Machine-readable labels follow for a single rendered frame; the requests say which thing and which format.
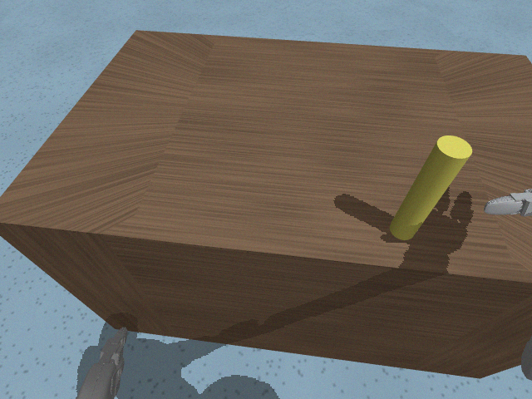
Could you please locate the right robot hand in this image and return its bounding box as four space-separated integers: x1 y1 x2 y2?
484 189 532 217

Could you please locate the left robot hand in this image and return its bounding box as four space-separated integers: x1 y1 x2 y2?
76 327 128 399

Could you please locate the can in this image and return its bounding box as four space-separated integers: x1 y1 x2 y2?
390 135 472 240

